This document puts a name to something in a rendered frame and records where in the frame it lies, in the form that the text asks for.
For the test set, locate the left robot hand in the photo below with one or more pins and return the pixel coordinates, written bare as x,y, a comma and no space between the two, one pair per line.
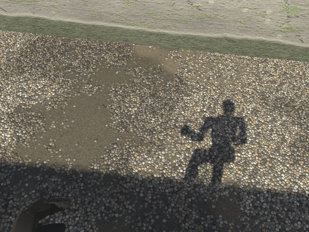
28,221

